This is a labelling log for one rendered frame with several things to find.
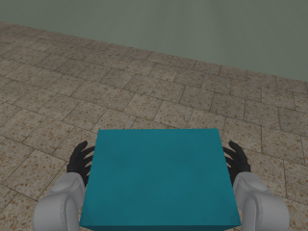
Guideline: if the left robot forearm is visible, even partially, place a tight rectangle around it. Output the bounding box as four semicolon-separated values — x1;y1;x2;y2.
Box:
33;172;86;231

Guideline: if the carton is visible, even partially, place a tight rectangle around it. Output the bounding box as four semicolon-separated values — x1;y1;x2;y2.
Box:
79;128;242;231

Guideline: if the right robot hand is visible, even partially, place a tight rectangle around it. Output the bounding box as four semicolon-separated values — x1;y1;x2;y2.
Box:
222;141;251;187

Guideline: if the left robot hand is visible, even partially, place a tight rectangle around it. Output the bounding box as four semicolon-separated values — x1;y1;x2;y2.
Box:
66;141;95;187

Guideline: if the right robot forearm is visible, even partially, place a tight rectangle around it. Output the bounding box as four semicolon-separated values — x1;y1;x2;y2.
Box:
232;171;291;231

